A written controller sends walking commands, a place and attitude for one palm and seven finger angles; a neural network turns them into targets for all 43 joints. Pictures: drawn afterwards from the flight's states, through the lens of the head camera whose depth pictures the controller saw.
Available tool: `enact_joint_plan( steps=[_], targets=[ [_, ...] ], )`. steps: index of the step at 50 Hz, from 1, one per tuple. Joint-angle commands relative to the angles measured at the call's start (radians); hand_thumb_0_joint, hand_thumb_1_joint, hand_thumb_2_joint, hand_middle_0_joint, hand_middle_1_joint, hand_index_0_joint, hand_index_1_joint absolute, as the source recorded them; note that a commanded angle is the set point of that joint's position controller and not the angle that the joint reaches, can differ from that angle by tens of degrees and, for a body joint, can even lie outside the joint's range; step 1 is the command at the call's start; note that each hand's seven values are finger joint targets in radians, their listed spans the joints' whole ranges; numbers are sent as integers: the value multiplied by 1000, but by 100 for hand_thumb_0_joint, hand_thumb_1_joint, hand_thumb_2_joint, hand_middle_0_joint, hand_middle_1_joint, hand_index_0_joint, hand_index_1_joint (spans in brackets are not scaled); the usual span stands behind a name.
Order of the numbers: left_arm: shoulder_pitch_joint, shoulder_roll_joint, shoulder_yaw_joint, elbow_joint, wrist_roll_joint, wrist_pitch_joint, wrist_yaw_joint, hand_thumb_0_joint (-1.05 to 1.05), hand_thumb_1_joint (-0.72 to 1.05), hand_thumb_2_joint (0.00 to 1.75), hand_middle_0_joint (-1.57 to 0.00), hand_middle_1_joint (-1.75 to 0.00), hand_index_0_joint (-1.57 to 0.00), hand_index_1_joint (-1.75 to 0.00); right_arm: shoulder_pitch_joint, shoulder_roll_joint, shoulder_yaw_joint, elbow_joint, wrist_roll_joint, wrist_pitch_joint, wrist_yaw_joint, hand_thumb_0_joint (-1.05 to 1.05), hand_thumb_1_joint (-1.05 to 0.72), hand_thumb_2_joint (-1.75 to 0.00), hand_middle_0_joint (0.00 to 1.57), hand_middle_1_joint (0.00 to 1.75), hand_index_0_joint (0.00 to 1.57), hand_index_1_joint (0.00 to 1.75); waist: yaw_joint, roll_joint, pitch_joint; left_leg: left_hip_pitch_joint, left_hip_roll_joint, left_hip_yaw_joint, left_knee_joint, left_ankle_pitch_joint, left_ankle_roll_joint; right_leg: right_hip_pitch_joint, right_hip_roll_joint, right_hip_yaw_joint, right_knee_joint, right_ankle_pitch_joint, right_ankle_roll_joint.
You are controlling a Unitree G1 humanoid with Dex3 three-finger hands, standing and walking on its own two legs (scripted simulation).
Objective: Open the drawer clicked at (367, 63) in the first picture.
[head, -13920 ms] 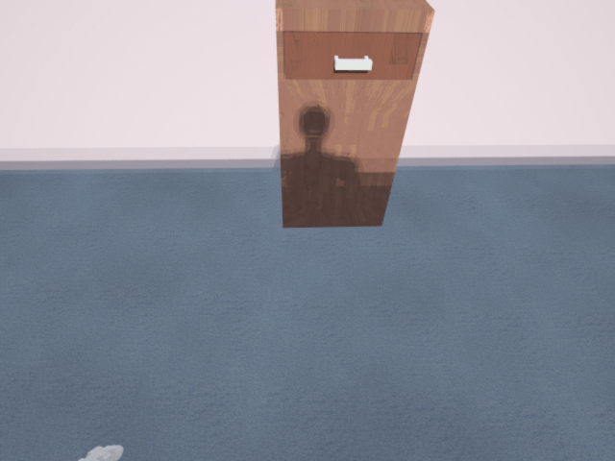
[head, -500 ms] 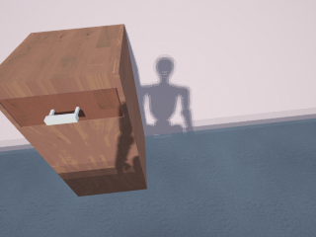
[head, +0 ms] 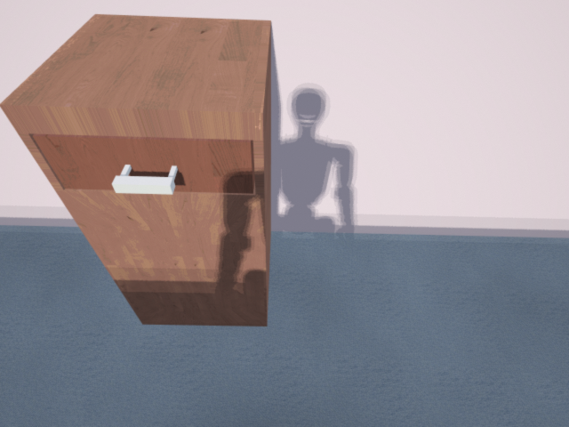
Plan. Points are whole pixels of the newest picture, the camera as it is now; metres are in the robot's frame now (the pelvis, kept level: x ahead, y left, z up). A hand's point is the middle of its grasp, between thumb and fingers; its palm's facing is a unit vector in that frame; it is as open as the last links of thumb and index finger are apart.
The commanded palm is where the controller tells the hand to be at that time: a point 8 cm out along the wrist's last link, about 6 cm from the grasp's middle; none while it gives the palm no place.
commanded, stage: come to a stop and stand still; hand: left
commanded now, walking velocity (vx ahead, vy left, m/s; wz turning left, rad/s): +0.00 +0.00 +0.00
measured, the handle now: (147, 177) +0.53 +0.34 +0.00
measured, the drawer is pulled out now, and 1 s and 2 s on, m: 0.00 0.00 0.00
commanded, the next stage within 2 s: look again from close up in 0.30 s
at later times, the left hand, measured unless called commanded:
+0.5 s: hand out of the picture +0.03 +0.20 -0.18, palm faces -0.03 -0.98 -0.22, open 7.3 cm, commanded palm none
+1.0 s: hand out of the picture +0.03 +0.17 -0.17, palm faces +0.00 -0.98 -0.22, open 7.3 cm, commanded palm none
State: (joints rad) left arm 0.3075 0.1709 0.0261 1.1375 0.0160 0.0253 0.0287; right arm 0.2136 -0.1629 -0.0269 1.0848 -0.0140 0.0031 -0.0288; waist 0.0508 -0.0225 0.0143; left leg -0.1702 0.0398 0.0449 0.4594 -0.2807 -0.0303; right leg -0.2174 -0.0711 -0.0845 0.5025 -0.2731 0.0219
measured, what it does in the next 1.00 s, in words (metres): stands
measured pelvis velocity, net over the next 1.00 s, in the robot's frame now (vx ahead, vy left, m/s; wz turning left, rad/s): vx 0.02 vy -0.01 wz -0.03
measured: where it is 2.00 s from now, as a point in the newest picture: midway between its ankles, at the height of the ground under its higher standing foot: outside the picture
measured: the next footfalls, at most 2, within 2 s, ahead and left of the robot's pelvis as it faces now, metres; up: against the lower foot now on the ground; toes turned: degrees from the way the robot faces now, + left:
right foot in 1.66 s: +0.03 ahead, -0.06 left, +0.00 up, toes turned -1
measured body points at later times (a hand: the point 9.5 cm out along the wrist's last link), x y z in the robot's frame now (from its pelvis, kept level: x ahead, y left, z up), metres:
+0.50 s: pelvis +0.01 +0.02 +0.00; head +0.03 +0.02 +0.45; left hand +0.03 +0.25 -0.16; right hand -0.01 -0.20 -0.16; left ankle -0.02 +0.14 -0.74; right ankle +0.00 -0.13 -0.74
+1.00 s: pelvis +0.02 -0.01 +0.00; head +0.03 -0.02 +0.45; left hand +0.03 +0.22 -0.15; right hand +0.01 -0.23 -0.17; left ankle -0.02 +0.14 -0.74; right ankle +0.00 -0.13 -0.74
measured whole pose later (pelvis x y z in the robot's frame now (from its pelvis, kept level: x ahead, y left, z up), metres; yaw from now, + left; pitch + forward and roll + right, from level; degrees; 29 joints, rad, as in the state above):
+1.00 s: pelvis +0.02 -0.01 +0.00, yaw -1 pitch +0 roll +1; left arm 0.26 0.16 -0.01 1.11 0.01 -0.01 0.03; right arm 0.29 -0.17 0.00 1.11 -0.02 -0.02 -0.02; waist 0.00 0.01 0.02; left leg -0.14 0.06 0.07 0.46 -0.31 -0.04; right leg -0.21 -0.05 -0.07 0.52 -0.31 0.01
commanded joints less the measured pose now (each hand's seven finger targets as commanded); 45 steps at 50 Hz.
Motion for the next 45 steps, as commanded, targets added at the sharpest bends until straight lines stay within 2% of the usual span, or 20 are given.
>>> enact_joint_plan(
  steps=[1, 4, 10, 15, 17, 19, 20, 21, 22, 23, 24, 26, 28, 30, 33, 37, 40, 45],
  targets=[
    [36, 79, 3, -21, 1, -35, 3, 0, 90, 90, -20, -30, -20, -30, 65, -91, -5, -14, 7, -18, -5, 0, -90, -90, 20, 30, 20, 30, -36, 67, 36, 2, 82, -48, -93, 229, 40, 14, -54, 79, -113, 218, -17],
    [18, 81, 1, -19, -1, -35, 5, 0, 90, 90, -20, -30, -20, -30, 80, -97, -3, -6, 10, -20, -5, 0, -90, -90, 20, 30, 20, 30, -44, 52, 32, 20, 90, -53, -103, 241, 34, 19, -50, 71, -120, 199, -13],
    [16, 74, -5, -14, -1, -35, 7, 0, 90, 90, -20, -30, -20, -30, 79, -94, 4, 7, 8, -28, -6, 0, -90, -90, 20, 30, 20, 30, -37, 47, 64, -1, 89, -57, -136, 223, 34, 35, -51, 67, -137, 179, -7],
    [12, 79, -4, -17, -5, -38, 9, 0, 90, 90, -20, -30, -20, -30, 103, -95, 4, 21, 7, -34, -7, 0, -90, -90, 20, 30, 20, 30, -36, 45, 30, 17, 87, -53, -130, 287, 33, 76, -54, 62, -128, 229, -11],
    [7, 82, -4, -15, -7, -37, 9, 0, 90, 90, -20, -30, -20, -30, 111, -93, 5, 28, 8, -34, -8, 0, -90, -90, 20, 30, 20, 30, -36, 61, 38, 12, 88, -52, -139, 283, 32, 79, -53, 62, -128, 221, -10],
    [8, 86, -4, -20, -6, -38, 10, 0, 90, 90, -20, -30, -20, -30, 120, -96, 2, 32, 9, -35, -8, 0, -90, -90, 20, 30, 20, 30, -36, 44, 37, 15, 89, -53, -135, 287, 34, 85, -52, 59, -131, 227, -12],
    [64, 105, -15, 1, 6, -62, 50, 0, 90, 90, -20, -30, -20, -30, 44, -123, 6, -41, 12, -43, 5, 0, -90, -90, 20, 30, 20, 30, -21, 20, 74, -79, 87, -13, 80, 372, 12, 41, -100, 131, -102, 549, -29],
    [33, 147, -4, -44, 0, -72, 38, 0, 90, 90, -20, -30, -20, -30, 115, -71, 7, -56, 6, -34, 10, 0, -90, -90, 20, 30, 20, 30, -67, 53, -9, -58, 46, -27, 19, 103, 21, 70, -122, 120, -75, 402, -54],
    [-7, 126, -14, -53, -4, -68, 26, 0, 90, 90, -20, -30, -20, -30, 123, -67, 11, -46, 3, -35, 10, 0, -90, -90, 20, 30, 20, 30, -63, 86, 39, -73, 49, -37, -41, 94, 33, 28, -88, 96, -61, 244, -57],
    [3, 110, -17, -59, -2, -62, 21, 0, 90, 90, -20, -30, -20, -30, 156, -79, 15, -48, 1, -39, 13, 0, -90, -90, 20, 30, 20, 30, -61, 104, 7, -87, 67, -55, -46, 126, 41, 38, -53, 74, -51, 109, -55],
    [-10, 105, -12, -70, -2, -61, 17, 0, 90, 90, -20, -30, -20, -30, 179, -82, 15, -52, -6, -45, 17, 0, -90, -90, 20, 30, 20, 30, -60, 150, -34, -86, 80, -83, -53, 232, 48, 69, -34, 56, -9, 114, -52],
    [5, 92, -17, -71, -5, -55, 15, 0, 90, 90, -20, -30, -20, -30, 158, -105, 12, -56, -3, -45, 9, 0, -90, -90, 20, 30, 20, 30, -49, 140, -48, -47, 97, -81, -54, 293, 61, 61, -19, 42, 2, 100, -45],
    [3, 83, -18, -64, -4, -52, 13, 0, 90, 90, -20, -30, -20, -30, 161, -103, 10, -60, -1, -44, 4, 0, -90, -90, 20, 30, 20, 30, -49, 75, -18, -45, 90, -69, -48, 284, 64, 39, -24, 47, -4, 130, -45],
    [-10, 83, -17, -68, -3, -47, 12, 0, 90, 90, -20, -30, -20, -30, 162, -103, 12, -58, -2, -39, 3, 0, -90, -90, 20, 30, 20, 30, -49, 45, 44, -76, 84, -67, -67, 235, 63, 19, -24, 51, -10, 119, -42],
    [-7, 87, -18, -66, -3, -44, 11, 0, 90, 90, -20, -30, -20, -30, 156, -94, 14, -51, 0, -34, 4, 0, -90, -90, 20, 30, 20, 30, -50, 12, 98, -84, 72, -57, -88, 148, 58, -15, -30, 65, -36, 110, -38],
    [0, 96, -12, -67, -4, -48, 10, 0, 90, 90, -20, -30, -20, -30, 158, -94, 17, -33, -1, -34, 4, 0, -90, -90, 20, 30, 20, 30, -52, -15, 75, -51, 65, -41, -81, 167, 52, -5, -37, 73, -44, 161, -38],
    [4, 102, -10, -68, -4, -51, 10, 0, 90, 90, -20, -30, -20, -30, 154, -94, 16, -22, -1, -35, 3, 0, -90, -90, 20, 30, 20, 30, -50, 9, 47, -28, 64, -36, -76, 195, 50, 9, -39, 79, -42, 197, -41],
    [6, 110, -6, -65, -3, -56, 9, 0, 90, 90, -20, -30, -20, -30, 138, -93, 15, -13, -1, -33, 0, 0, -90, -90, 20, 30, 20, 30, -51, -4, 32, -9, 63, -21, -62, 198, 42, 19, -49, 89, -54, 260, -48]
  ],
)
